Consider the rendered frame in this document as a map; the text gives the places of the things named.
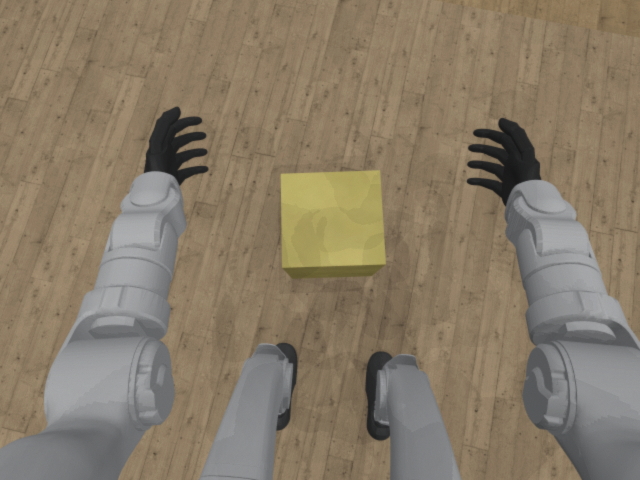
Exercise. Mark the robot right hand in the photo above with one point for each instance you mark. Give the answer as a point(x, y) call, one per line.
point(518, 158)

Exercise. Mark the left robot shin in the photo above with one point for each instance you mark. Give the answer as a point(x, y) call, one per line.
point(265, 348)

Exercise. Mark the carton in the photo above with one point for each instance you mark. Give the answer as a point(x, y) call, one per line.
point(332, 224)

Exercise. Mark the right robot thigh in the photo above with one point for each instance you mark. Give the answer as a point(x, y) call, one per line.
point(420, 448)

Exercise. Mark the robot right upper arm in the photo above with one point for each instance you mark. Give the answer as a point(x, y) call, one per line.
point(588, 397)

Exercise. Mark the robot left upper arm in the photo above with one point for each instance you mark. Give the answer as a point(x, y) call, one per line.
point(102, 396)

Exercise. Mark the left robot forearm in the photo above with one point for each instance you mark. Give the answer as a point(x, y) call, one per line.
point(131, 291)

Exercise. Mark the robot left hand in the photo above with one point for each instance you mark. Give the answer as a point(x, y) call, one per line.
point(162, 153)

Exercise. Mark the right robot forearm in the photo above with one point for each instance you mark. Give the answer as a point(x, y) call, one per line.
point(566, 295)

